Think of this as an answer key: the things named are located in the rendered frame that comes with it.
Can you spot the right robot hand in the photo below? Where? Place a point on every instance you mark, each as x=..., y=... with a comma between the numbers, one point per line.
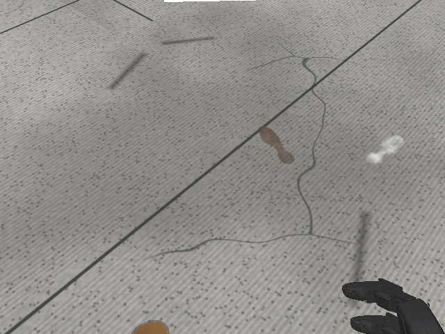
x=413, y=315

